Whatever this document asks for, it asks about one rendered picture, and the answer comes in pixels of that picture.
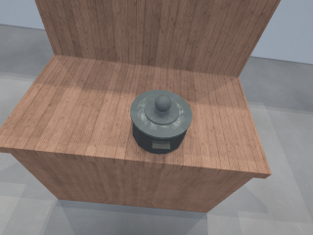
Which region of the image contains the pot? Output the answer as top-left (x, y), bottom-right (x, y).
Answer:
top-left (132, 122), bottom-right (187, 155)

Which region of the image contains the knob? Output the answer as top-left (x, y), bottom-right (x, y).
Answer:
top-left (155, 95), bottom-right (172, 112)

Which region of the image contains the table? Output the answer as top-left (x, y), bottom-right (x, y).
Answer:
top-left (0, 0), bottom-right (281, 213)

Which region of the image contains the lid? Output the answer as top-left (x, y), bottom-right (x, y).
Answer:
top-left (130, 89), bottom-right (193, 139)

